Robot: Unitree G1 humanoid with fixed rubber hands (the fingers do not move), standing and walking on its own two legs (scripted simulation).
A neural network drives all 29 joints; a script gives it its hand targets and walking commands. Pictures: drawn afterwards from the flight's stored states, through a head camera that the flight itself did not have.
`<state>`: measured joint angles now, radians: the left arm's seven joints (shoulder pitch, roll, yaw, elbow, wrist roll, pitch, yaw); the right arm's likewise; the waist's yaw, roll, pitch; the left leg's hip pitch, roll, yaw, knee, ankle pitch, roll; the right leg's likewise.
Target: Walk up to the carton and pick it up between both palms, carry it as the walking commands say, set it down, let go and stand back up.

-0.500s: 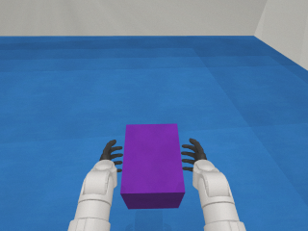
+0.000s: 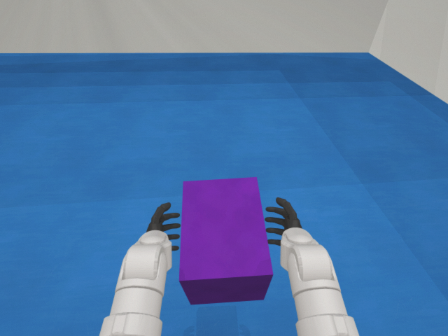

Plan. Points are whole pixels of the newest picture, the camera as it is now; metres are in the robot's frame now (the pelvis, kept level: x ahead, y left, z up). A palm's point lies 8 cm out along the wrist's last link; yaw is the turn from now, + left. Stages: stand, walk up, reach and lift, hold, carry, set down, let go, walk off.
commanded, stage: carry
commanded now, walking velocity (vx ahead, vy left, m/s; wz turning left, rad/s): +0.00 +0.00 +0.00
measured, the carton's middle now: (223, 241) +0.36 +0.00 -0.04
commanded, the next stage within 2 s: hold in 0.12 s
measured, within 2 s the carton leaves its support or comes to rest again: neither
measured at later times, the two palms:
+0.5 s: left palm (145, 251) +0.27 +0.14 +0.06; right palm (290, 245) +0.28 -0.11 +0.08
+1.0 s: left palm (156, 249) +0.29 +0.13 +0.04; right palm (296, 246) +0.29 -0.12 +0.05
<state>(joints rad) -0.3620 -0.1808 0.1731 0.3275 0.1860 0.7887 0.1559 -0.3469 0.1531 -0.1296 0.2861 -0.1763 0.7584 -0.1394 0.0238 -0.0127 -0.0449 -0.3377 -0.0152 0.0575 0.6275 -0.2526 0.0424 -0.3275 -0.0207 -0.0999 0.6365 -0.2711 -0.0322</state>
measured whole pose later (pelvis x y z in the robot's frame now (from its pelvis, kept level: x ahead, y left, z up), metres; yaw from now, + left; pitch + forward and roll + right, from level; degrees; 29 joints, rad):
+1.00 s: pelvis -0.03 +0.02 +0.00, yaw +0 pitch -10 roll -1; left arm -0.57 -0.24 0.49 0.76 0.37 0.57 0.12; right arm -0.55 0.15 -0.45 0.74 -0.34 0.54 -0.04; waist 0.00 -0.01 0.01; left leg -0.21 -0.03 0.04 0.60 -0.22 0.06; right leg -0.19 0.04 -0.01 0.57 -0.21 -0.02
